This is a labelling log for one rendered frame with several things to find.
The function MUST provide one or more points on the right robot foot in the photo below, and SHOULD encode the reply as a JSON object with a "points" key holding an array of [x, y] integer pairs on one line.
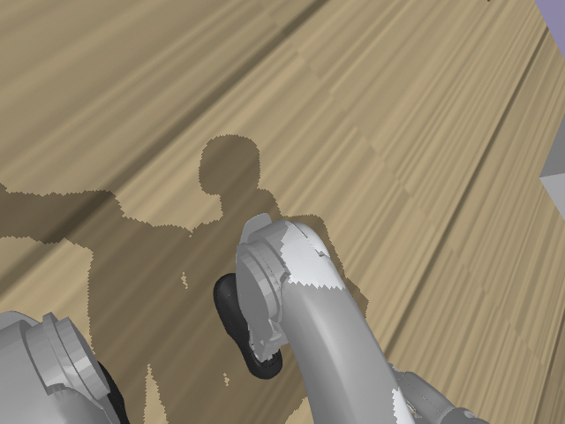
{"points": [[226, 303]]}

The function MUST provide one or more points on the left robot foot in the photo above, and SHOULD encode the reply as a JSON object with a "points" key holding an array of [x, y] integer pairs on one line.
{"points": [[115, 397]]}

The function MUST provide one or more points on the right robot arm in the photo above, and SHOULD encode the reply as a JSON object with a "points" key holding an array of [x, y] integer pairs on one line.
{"points": [[462, 415]]}

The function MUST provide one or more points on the right robot hand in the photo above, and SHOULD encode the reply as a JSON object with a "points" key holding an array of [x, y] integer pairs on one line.
{"points": [[422, 398]]}

